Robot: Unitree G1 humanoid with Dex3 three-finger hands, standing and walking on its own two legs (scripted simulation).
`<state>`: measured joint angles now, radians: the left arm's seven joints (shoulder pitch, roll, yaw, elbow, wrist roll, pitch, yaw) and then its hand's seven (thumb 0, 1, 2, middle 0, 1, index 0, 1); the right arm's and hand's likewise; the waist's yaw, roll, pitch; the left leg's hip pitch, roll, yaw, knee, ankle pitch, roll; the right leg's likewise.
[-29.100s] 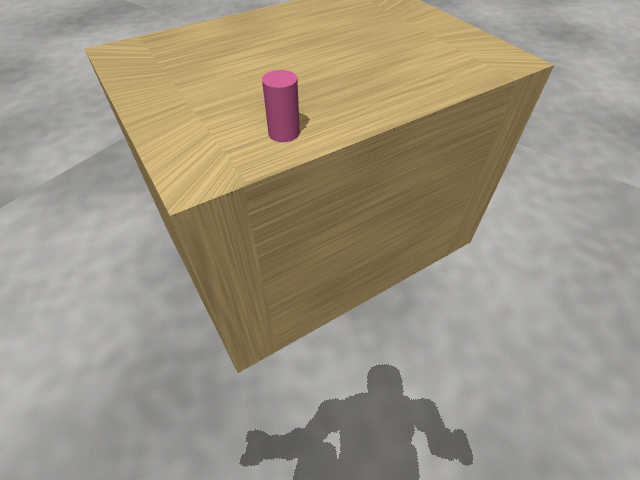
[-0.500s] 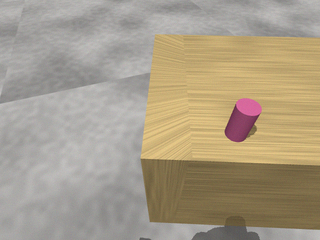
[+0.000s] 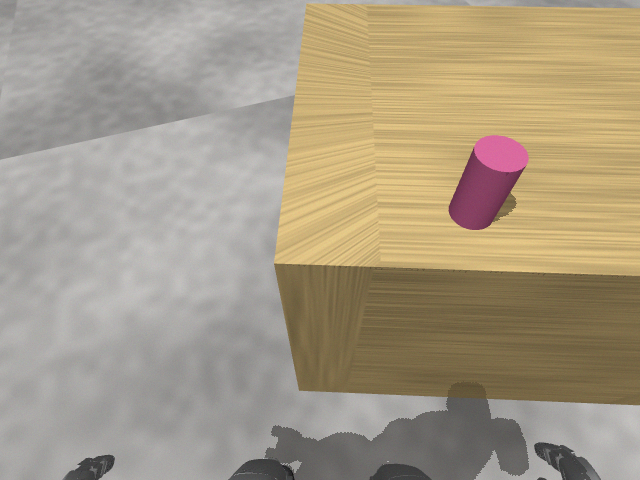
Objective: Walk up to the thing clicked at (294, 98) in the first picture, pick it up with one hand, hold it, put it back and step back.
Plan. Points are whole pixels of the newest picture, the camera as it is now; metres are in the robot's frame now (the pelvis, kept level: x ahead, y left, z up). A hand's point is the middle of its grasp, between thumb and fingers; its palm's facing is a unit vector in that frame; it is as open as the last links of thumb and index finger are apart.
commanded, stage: step back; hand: right
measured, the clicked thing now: (484, 185) +0.48 -0.22 +0.05
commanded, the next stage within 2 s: none
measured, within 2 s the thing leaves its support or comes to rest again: neither
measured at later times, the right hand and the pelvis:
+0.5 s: hand out of the picture -0.02 -0.23 -0.15, palm faces -0.13 +0.91 -0.39, open 7.3 cm; pelvis -0.11 +0.03 +0.00, yaw +4 degrees
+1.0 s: hand out of the picture -0.12 -0.23 -0.16, palm faces -0.06 +0.92 -0.38, open 7.3 cm; pelvis -0.23 +0.04 +0.00, yaw +0 degrees
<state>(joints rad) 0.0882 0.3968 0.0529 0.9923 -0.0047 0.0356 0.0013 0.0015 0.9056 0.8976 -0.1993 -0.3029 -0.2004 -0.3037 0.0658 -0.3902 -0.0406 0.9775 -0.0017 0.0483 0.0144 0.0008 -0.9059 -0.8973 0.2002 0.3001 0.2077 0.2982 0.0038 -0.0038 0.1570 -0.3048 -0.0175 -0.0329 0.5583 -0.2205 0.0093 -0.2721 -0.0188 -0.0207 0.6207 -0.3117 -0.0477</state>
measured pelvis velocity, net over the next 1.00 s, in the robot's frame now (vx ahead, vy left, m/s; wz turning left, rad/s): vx -0.23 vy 0.04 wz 0.00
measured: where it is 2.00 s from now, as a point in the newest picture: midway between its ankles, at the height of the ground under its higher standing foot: outside the picture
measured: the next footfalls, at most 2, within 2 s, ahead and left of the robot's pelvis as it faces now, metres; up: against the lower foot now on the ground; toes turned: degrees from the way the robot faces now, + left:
left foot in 0.38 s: -0.09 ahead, +0.16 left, +0.00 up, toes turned +3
right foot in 0.72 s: -0.15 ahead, -0.08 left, +0.00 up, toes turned +1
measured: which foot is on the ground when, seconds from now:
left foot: down 0.00-0.04, up 0.06-0.36, down 0.38-0.74, up 0.76-1.00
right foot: down 0.00-0.38, up 0.40-0.70, down 0.72-1.00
